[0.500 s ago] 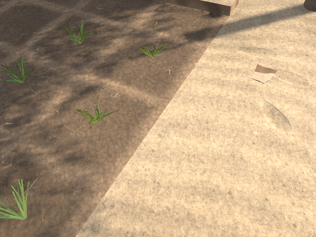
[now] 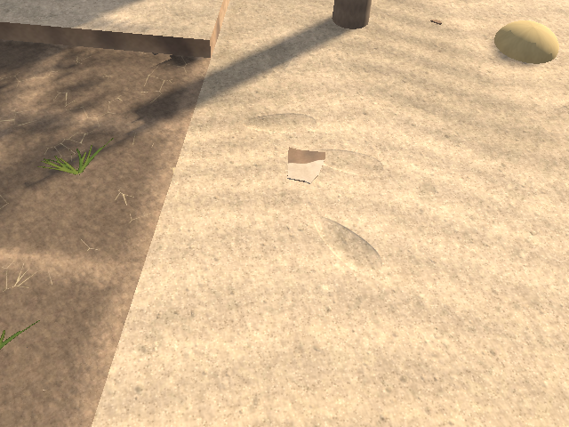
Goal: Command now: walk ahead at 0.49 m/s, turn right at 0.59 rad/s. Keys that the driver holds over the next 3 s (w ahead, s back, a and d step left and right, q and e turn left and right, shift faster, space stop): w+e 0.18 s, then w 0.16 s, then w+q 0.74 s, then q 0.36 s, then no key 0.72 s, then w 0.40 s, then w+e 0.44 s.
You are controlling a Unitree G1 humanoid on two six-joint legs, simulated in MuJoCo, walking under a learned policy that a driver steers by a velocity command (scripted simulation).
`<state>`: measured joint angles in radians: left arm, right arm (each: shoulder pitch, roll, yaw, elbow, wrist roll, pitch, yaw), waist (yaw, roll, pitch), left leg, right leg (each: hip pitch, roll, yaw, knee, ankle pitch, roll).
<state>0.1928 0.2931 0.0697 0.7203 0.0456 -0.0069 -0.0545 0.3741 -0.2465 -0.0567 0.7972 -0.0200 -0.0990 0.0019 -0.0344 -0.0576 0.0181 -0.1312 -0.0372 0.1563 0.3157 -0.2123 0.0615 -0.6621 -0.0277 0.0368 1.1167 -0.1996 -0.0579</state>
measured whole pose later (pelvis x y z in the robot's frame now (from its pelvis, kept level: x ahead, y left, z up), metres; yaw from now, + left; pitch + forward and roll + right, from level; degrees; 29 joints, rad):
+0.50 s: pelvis +0.28 -0.06 +0.00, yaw -9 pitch +0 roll -1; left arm 0.31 0.23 0.05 0.85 0.02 -0.07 -0.01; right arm 0.28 -0.25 -0.04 0.83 -0.02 -0.03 0.03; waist -0.01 0.03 0.05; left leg -0.57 0.10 -0.02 1.11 -0.27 0.03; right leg -0.14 0.10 -0.09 0.32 -0.19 -0.12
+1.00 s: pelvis +0.56 -0.03 -0.01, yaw +7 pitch +0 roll +0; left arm 0.22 0.24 0.02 0.81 0.04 -0.07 0.00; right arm 0.28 -0.27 -0.07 0.86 0.00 -0.03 0.01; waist 0.00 -0.01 0.05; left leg -0.25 -0.14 0.02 0.42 -0.18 0.14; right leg -0.50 -0.07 0.02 1.18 -0.31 0.00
